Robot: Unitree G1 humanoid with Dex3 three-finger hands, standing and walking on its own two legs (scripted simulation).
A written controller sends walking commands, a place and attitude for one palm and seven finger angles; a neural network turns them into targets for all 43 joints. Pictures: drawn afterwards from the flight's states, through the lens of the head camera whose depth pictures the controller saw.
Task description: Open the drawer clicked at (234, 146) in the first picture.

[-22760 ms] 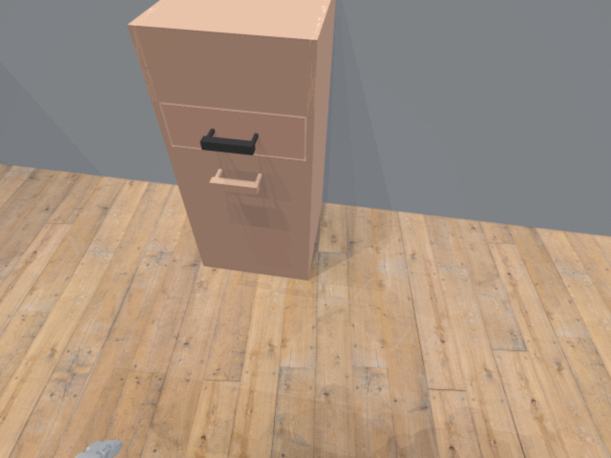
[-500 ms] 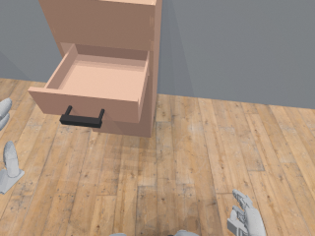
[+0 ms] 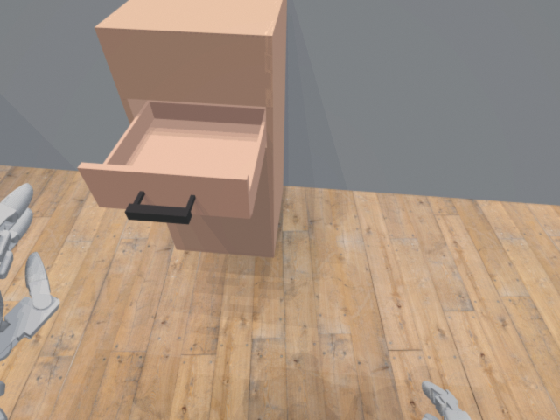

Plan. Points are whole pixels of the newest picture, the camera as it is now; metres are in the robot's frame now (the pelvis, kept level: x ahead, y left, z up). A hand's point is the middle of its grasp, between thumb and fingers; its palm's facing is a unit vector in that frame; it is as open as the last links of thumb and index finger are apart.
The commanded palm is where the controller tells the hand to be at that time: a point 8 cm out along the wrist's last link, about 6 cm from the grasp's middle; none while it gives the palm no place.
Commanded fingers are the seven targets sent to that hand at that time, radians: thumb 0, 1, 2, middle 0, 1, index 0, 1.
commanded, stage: stop stepping back and stand still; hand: left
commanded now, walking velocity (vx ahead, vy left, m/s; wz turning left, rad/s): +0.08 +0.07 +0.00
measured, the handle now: (162, 205) +0.57 +0.30 -0.10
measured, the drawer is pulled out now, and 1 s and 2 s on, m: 0.30 0.30 0.30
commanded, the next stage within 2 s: let the arm hang, fingers relaxed in 0.06 s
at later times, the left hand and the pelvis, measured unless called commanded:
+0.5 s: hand out of the picture +0.02 +0.19 -0.17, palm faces +0.06 -0.98 -0.19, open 7.0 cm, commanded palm none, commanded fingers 0.00 0.90 0.90 -0.20 -0.30 -0.20 -0.30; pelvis +0.00 +0.01 +0.01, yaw +3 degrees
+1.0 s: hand out of the picture -0.01 +0.19 -0.16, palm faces +0.05 -0.97 -0.22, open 7.4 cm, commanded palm none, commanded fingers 0.00 0.90 0.90 -0.20 -0.30 -0.20 -0.30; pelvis +0.00 +0.01 +0.01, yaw +2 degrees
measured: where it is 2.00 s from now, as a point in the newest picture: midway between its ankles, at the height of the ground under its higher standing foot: outside the picture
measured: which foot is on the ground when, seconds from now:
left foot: down 0.00-1.00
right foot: down 0.00-1.00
